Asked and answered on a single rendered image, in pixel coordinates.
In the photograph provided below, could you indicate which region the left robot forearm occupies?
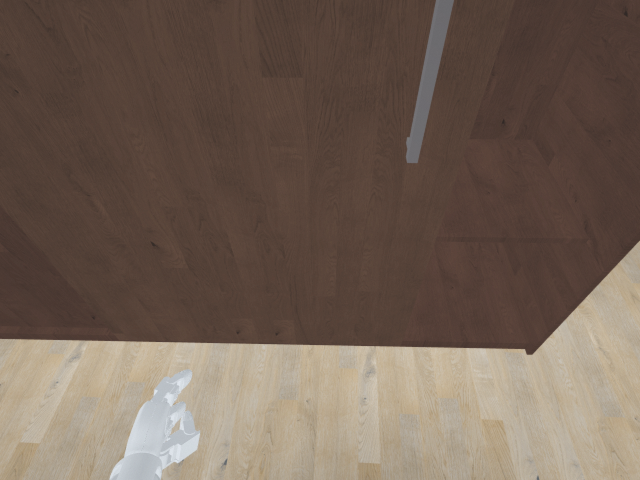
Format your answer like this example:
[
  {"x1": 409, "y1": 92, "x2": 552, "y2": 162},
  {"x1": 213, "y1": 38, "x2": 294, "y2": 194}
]
[{"x1": 109, "y1": 453, "x2": 162, "y2": 480}]

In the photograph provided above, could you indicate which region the handle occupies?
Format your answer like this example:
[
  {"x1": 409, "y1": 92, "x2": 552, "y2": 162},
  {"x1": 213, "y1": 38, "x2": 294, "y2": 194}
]
[{"x1": 406, "y1": 0, "x2": 454, "y2": 163}]

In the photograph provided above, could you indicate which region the robot left hand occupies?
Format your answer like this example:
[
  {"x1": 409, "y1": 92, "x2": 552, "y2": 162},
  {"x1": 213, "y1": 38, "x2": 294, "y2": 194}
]
[{"x1": 124, "y1": 369, "x2": 200, "y2": 470}]

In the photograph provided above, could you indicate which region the wardrobe door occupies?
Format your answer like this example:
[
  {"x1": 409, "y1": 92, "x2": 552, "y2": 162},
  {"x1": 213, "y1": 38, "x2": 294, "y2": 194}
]
[
  {"x1": 0, "y1": 206, "x2": 108, "y2": 328},
  {"x1": 0, "y1": 0, "x2": 515, "y2": 346}
]

